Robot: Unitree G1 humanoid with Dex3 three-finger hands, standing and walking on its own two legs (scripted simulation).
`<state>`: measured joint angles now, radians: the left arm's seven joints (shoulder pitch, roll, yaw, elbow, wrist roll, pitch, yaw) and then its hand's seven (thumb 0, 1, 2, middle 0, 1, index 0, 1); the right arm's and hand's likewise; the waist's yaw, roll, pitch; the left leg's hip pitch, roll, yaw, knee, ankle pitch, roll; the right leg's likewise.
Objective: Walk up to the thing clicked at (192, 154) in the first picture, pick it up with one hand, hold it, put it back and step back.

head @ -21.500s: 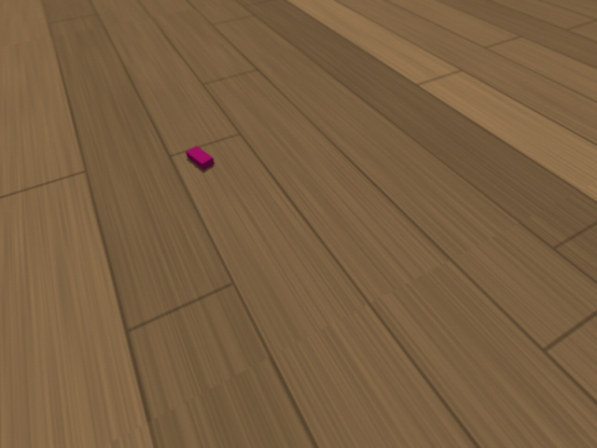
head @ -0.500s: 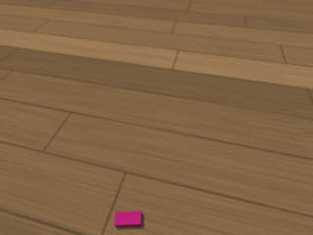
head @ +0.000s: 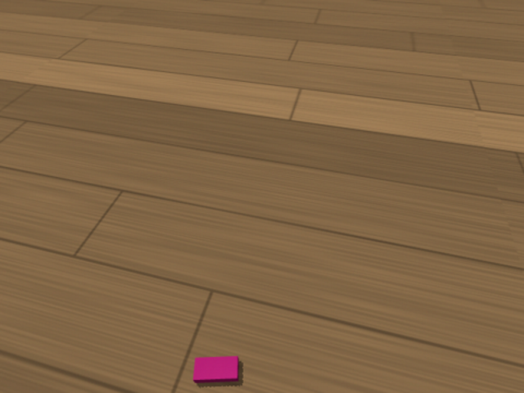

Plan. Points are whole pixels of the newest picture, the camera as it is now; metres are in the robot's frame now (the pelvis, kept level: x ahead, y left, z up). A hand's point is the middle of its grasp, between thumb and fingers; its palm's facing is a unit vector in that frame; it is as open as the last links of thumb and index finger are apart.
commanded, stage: stand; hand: left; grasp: from above
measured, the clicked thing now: (216, 369) +0.35 +0.19 -0.76
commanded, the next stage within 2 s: rise first in 0.92 s
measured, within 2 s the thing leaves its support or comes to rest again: neither
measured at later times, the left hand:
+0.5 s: hand out of the picture +0.07 +0.25 -0.16, palm faces -0.03 -0.94 -0.34, open 7.4 cm
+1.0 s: hand out of the picture +0.07 +0.25 -0.16, palm faces -0.03 -0.94 -0.34, open 7.4 cm
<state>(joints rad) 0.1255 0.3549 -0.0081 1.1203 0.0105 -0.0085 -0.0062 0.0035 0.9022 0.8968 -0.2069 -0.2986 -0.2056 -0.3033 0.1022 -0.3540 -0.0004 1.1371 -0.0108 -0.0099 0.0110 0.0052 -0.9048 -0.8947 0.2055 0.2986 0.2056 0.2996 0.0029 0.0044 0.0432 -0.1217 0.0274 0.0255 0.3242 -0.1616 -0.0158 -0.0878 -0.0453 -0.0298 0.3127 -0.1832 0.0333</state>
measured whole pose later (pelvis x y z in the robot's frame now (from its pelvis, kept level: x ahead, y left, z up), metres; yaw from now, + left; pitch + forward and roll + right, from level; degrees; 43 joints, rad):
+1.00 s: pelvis +0.01 +0.00 +0.00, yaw +0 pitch -2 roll +0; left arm 0.13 0.35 -0.01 1.11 0.01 -0.01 -0.01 0.00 0.90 0.90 -0.21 -0.30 -0.21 -0.30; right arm 0.10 -0.35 0.00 1.13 -0.01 -0.01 0.01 0.01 -0.90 -0.89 0.21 0.30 0.21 0.30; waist 0.00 0.00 0.05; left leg -0.12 0.03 0.03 0.32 -0.17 -0.02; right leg -0.08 -0.05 -0.03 0.31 -0.19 0.03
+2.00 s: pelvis -0.05 +0.00 -0.20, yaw +0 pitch +28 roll -2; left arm 0.03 0.37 0.09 0.64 0.55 -0.02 0.08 -0.01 -0.52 0.98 -0.08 -1.05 -0.07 -1.06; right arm 0.08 -0.26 -0.05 0.57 0.00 -0.18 0.02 0.01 -0.89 -0.89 0.21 0.30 0.21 0.30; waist -0.01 0.00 -0.19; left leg -1.47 0.04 -0.04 1.59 -0.61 -0.02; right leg -1.41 -0.05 -0.02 1.58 -0.65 0.03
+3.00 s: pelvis -0.10 +0.00 -0.42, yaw -5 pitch +32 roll -5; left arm -0.63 0.53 0.05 1.22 1.17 -0.20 0.42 0.00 -0.54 1.03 -0.09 -0.97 -0.08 -0.98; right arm 0.08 -0.25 -0.04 0.78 -0.11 -0.07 0.10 0.01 -0.90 -0.90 0.20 0.30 0.20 0.30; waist -0.10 -0.01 -0.11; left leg -2.23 0.04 -0.12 2.30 -0.63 -0.02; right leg -2.15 -0.01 -0.03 2.26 -0.67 0.04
